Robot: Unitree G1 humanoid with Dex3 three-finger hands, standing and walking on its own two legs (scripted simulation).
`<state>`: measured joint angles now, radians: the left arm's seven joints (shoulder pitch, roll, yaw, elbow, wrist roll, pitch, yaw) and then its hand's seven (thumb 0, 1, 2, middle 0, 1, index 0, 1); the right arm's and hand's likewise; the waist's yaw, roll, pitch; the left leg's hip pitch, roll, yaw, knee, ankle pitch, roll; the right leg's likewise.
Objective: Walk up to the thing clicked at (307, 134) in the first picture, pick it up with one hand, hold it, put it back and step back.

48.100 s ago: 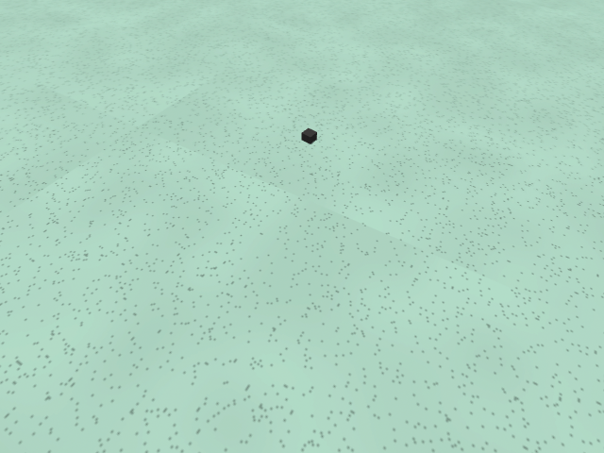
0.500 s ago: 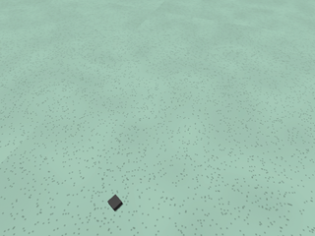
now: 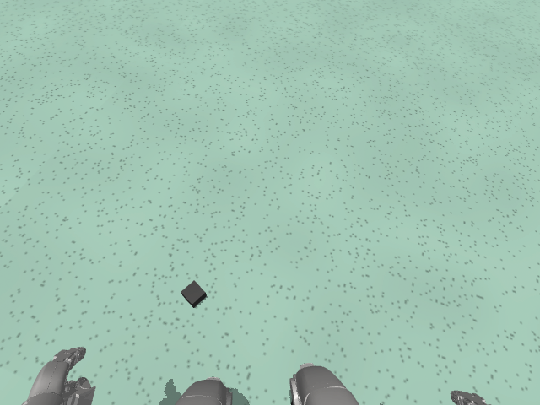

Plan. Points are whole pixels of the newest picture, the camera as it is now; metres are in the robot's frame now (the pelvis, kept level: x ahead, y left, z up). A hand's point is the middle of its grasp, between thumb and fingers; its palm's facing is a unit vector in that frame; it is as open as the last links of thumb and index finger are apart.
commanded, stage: step back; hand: left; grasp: from above
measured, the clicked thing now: (193, 294) +0.48 +0.22 -0.73
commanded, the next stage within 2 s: none
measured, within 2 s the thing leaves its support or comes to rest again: neither
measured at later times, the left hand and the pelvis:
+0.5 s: hand out of the picture +0.00 +0.24 -0.13, palm faces -0.05 -0.91 -0.41, open 7.4 cm; pelvis -0.11 -0.02 +0.01, yaw -3 degrees
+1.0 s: hand out of the picture -0.16 +0.25 -0.15, palm faces -0.10 -0.91 -0.39, open 7.4 cm; pelvis -0.26 -0.01 +0.00, yaw -6 degrees
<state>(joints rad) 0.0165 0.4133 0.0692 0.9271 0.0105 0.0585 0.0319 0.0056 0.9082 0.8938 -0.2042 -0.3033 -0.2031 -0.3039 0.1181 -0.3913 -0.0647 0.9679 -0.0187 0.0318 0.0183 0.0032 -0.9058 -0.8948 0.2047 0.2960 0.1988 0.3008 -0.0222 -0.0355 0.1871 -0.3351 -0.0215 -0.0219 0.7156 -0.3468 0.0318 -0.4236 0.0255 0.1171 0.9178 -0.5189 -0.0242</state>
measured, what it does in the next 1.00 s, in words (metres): walks backwards: right foot, then left foot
